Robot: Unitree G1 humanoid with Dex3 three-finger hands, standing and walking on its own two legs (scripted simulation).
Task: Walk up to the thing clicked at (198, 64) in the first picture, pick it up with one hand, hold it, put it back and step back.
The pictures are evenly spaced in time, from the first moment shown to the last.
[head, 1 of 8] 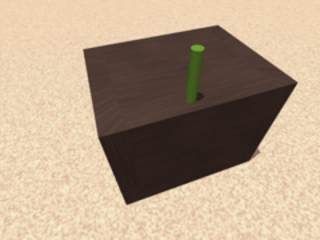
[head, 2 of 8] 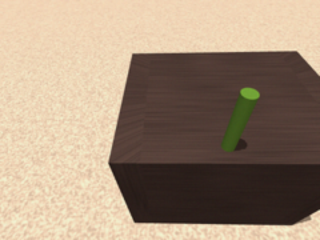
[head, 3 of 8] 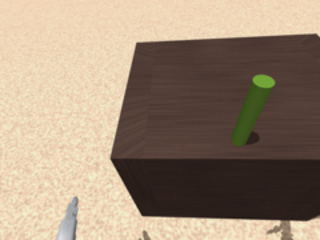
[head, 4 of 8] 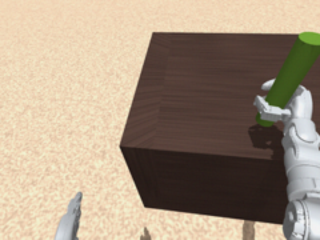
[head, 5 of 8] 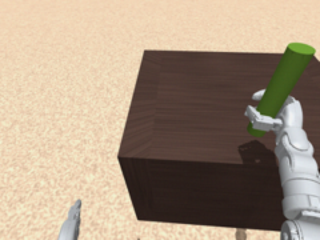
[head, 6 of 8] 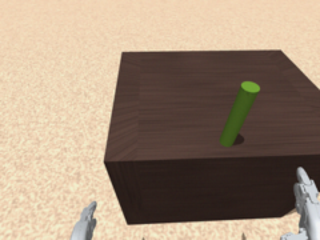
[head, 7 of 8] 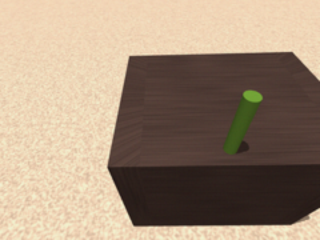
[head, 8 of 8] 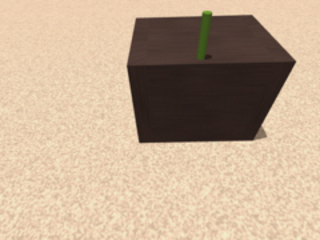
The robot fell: no
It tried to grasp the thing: yes
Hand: right
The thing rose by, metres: 0.25
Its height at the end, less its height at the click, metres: +0.00
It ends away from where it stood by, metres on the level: 0.01
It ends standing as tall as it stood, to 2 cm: yes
